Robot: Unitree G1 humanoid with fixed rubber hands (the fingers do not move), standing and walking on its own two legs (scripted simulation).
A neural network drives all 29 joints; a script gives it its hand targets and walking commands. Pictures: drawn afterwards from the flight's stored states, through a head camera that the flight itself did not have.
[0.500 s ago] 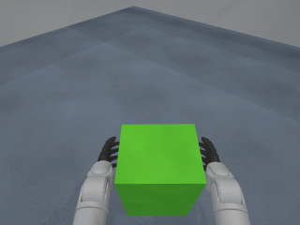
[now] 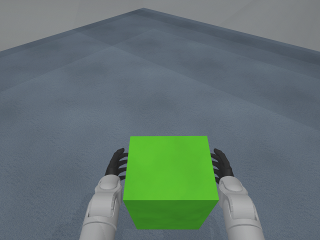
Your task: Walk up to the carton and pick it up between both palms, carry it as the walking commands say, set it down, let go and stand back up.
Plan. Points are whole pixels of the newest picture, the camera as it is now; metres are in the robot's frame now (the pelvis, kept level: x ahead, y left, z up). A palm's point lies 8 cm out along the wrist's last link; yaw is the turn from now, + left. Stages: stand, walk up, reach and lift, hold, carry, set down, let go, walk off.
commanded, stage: carry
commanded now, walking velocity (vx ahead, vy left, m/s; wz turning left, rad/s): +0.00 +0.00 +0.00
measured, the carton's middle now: (168, 187) +0.30 -0.01 -0.05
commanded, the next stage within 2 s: hold in 0.70 s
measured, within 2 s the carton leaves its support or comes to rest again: neither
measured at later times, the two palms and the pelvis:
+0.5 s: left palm (113, 178) +0.29 +0.14 +0.01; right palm (224, 178) +0.29 -0.15 +0.02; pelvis +0.00 +0.00 +0.00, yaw +0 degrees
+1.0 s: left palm (118, 177) +0.27 +0.12 +0.05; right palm (236, 170) +0.29 -0.16 +0.07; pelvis -0.01 -0.03 +0.00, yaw +10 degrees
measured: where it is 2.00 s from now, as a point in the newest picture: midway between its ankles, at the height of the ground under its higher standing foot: outside the picture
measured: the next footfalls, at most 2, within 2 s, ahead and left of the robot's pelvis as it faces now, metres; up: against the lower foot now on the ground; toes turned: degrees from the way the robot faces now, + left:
none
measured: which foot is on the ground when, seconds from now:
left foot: down 0.00-1.00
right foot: down 0.00-1.00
